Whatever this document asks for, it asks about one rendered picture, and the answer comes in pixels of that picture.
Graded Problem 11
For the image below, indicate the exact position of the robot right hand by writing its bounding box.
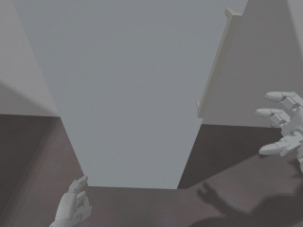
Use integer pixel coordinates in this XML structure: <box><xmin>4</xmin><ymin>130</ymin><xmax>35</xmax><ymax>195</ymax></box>
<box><xmin>255</xmin><ymin>91</ymin><xmax>303</xmax><ymax>157</ymax></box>

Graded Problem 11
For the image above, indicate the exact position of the fridge door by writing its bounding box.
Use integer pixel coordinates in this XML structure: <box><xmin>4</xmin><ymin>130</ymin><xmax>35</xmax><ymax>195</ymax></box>
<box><xmin>11</xmin><ymin>0</ymin><xmax>248</xmax><ymax>189</ymax></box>

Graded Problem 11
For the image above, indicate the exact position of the handle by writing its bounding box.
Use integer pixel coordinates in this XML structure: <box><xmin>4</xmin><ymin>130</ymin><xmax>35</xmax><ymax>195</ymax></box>
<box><xmin>196</xmin><ymin>8</ymin><xmax>242</xmax><ymax>118</ymax></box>

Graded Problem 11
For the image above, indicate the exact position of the robot left hand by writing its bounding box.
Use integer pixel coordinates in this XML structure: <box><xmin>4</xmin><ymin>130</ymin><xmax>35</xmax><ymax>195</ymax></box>
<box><xmin>54</xmin><ymin>176</ymin><xmax>92</xmax><ymax>226</ymax></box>

